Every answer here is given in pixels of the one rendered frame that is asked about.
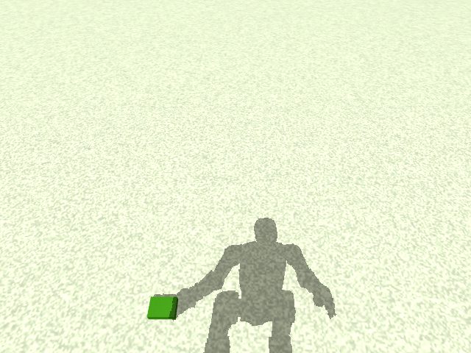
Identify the small box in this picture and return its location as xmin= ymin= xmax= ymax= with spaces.
xmin=147 ymin=296 xmax=178 ymax=319

